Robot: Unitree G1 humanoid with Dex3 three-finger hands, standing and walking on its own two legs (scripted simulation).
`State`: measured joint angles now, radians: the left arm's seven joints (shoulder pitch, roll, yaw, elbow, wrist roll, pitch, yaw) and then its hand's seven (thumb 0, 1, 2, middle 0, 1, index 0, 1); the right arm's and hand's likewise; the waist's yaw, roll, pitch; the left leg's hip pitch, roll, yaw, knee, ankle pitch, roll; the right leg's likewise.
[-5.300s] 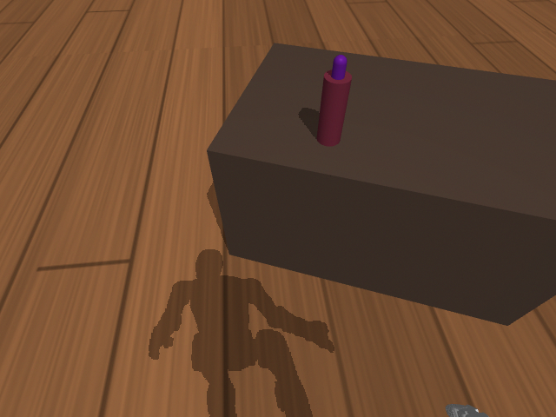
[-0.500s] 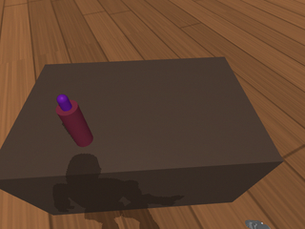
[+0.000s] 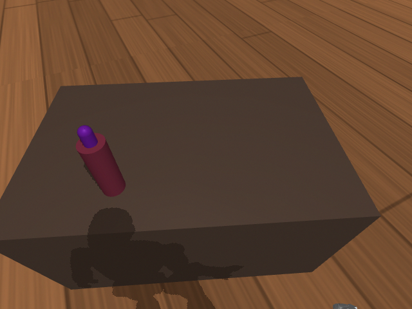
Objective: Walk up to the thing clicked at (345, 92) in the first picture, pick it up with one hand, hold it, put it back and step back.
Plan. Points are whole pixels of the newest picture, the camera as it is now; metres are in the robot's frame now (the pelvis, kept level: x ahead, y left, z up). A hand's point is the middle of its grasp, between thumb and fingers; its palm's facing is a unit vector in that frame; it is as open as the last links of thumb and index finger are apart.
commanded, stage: stand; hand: left
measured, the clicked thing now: (100, 161) +0.48 +0.29 -0.05
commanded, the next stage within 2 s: rise first in 0.70 s
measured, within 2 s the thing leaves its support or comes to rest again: neither
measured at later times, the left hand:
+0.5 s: hand out of the picture +0.07 +0.26 -0.16, palm faces -0.03 -0.94 -0.34, open 7.4 cm
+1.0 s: hand (97, 300) +0.16 +0.25 -0.14, palm faces +0.13 -0.94 -0.31, open 9.9 cm
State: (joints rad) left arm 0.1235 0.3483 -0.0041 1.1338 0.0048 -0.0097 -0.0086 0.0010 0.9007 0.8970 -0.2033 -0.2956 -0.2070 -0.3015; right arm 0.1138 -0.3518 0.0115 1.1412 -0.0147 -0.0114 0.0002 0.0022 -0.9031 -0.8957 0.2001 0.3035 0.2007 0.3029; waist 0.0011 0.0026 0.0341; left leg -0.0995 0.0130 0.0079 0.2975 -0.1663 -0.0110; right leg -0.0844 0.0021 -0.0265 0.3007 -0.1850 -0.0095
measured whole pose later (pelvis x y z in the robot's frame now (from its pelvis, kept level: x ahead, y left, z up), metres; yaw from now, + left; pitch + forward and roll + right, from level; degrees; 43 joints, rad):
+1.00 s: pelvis -0.01 +0.01 -0.01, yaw +0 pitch +3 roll +0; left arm 0.04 0.29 0.09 0.91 -0.06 -0.07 0.04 0.00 0.61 0.61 -0.11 -0.15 -0.10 -0.16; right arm 0.02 -0.29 -0.09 0.95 0.05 -0.09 -0.05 0.01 -0.60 -0.60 0.10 0.15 0.10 0.15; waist 0.00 0.01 0.04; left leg -0.29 0.01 0.02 0.48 -0.24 0.00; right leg -0.28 -0.01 -0.02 0.48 -0.25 0.00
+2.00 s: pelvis +0.01 +0.01 -0.01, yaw -1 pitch -1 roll +0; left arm 0.31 0.30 0.21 0.36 -0.05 -0.05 0.07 -0.02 -0.54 0.06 -0.05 -0.05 -0.05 -0.06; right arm 0.24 -0.22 -0.04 0.64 0.02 -0.05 -0.07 -0.01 0.52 -0.04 0.06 0.06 0.05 0.05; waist 0.03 0.02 0.03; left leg -0.15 0.00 0.02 0.42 -0.24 0.01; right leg -0.14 -0.01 -0.01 0.41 -0.25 0.00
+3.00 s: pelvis -0.01 +0.03 -0.05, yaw +0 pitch +13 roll -2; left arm -0.33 0.67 0.66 1.00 -0.23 -0.36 -0.45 -0.02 -0.61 0.01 -0.08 -0.04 -0.09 -0.05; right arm 0.27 -0.26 -0.02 0.49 0.01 -0.14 -0.06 -0.01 0.50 -0.05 0.05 0.05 0.05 0.05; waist -0.06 -0.03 -0.10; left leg -0.70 0.02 0.00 0.89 -0.41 0.02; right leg -0.65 0.00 -0.03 0.82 -0.39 0.02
